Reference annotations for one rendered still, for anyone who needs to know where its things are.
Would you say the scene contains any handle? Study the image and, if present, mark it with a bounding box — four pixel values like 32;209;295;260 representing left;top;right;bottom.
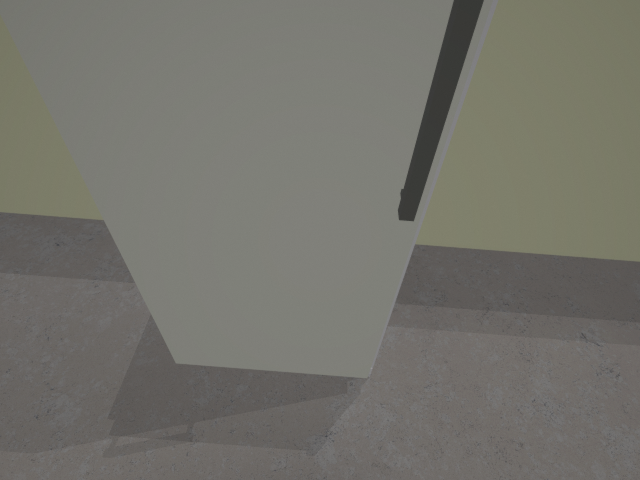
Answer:
398;0;484;221

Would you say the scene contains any fridge door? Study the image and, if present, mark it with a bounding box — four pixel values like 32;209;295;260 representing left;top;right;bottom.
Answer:
0;0;493;378

